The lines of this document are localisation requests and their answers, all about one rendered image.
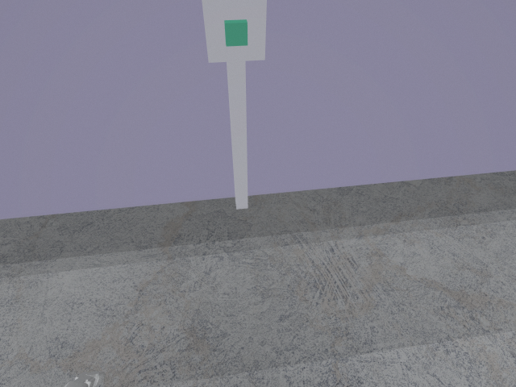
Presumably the robot left hand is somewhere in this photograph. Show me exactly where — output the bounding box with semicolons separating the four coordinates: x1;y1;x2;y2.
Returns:
65;371;106;387

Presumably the button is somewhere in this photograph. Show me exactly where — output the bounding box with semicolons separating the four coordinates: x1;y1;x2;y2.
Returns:
224;19;248;47

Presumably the panel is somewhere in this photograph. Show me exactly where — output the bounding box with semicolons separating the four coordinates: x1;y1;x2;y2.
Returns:
202;0;267;210

